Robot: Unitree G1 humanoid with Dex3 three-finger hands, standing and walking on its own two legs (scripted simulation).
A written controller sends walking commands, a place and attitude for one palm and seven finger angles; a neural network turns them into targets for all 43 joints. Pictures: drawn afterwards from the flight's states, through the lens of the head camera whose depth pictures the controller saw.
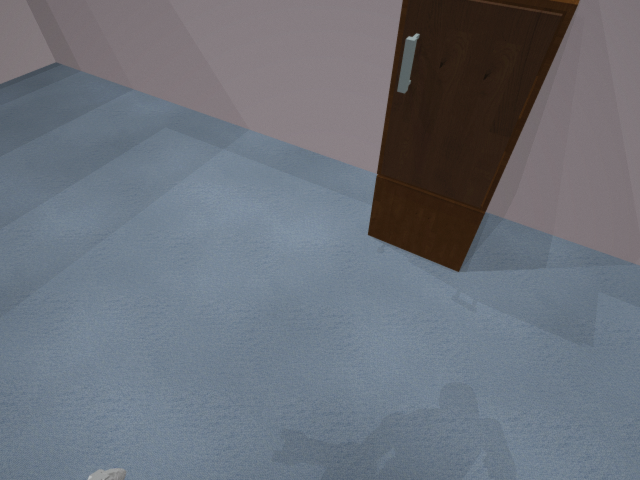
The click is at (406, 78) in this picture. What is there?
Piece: cupboard door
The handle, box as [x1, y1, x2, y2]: [397, 33, 419, 93]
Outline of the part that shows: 416,33 412,37 407,37 405,40 397,91 404,93 407,90 407,86 410,83 409,75 416,39 419,35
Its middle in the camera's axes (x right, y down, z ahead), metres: +0.25 -0.50 +1.10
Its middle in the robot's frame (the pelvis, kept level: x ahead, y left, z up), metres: +1.17 -0.19 +0.02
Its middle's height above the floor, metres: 0.79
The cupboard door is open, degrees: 0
